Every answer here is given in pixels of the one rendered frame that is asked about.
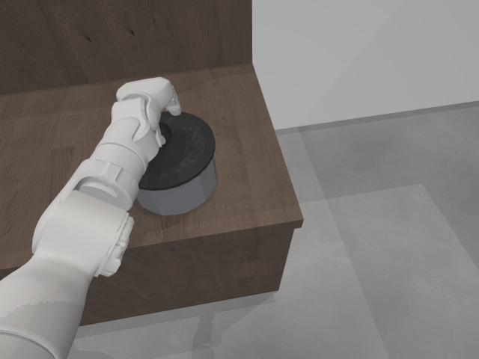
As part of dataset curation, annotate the knob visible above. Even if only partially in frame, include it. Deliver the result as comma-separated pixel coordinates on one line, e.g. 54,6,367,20
159,123,171,146

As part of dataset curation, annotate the robot left forearm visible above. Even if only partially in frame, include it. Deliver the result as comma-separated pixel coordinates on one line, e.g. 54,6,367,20
32,90,161,254

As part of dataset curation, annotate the robot left upper arm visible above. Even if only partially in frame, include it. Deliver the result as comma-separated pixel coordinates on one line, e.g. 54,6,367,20
0,189,134,359

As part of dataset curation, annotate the robot left hand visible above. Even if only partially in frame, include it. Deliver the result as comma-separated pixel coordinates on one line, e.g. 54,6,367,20
116,77,181,147

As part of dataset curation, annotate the table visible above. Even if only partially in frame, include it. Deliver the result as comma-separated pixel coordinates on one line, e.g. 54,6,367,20
0,0,304,327

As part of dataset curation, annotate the pot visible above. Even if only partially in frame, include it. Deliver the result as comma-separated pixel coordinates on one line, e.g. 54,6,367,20
136,154,217,215

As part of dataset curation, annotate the lid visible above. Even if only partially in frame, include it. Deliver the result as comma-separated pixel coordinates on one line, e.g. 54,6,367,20
138,111,215,191

